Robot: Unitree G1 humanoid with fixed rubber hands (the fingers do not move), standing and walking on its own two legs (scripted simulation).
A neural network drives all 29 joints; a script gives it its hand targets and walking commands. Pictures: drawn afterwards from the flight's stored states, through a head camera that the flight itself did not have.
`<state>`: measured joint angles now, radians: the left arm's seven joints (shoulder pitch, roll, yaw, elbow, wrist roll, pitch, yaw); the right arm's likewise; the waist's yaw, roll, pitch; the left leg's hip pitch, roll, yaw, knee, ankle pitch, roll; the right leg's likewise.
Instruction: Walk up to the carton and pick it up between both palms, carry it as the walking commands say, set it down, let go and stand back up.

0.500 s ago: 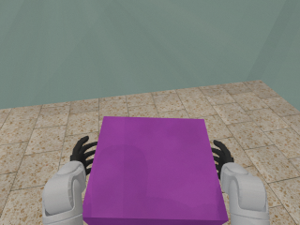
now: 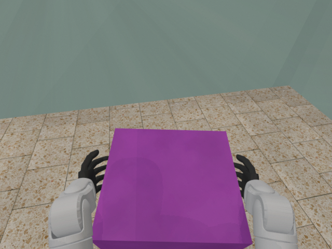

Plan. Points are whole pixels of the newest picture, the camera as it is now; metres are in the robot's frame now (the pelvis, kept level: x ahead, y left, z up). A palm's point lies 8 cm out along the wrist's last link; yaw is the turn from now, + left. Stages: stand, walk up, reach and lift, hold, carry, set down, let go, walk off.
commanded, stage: carry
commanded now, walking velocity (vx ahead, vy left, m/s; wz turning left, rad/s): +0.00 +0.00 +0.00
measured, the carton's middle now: (168, 197) +0.26 +0.00 +0.00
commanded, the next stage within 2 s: none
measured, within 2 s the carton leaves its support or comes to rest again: neither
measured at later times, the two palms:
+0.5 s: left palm (87, 183) +0.26 +0.18 +0.08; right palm (247, 185) +0.26 -0.18 +0.07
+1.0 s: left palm (105, 182) +0.27 +0.14 +0.07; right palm (265, 202) +0.22 -0.21 +0.05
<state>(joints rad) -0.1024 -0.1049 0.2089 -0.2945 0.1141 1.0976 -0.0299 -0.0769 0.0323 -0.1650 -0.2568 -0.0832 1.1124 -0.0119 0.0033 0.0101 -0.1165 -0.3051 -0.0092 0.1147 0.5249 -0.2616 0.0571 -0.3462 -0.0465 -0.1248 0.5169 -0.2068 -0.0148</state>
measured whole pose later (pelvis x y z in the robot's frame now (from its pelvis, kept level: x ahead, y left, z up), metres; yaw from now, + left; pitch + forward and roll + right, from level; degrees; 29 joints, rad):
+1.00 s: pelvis -0.01 -0.01 -0.02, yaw -6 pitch +3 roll +1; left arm -0.11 -0.08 0.20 -0.37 0.08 1.17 -0.02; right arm -0.06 0.04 -0.16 -0.36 -0.08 1.17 -0.03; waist 0.01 0.00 -0.09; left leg -0.39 0.06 0.22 0.71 -0.36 0.04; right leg -0.49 0.00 -0.04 0.70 -0.27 -0.03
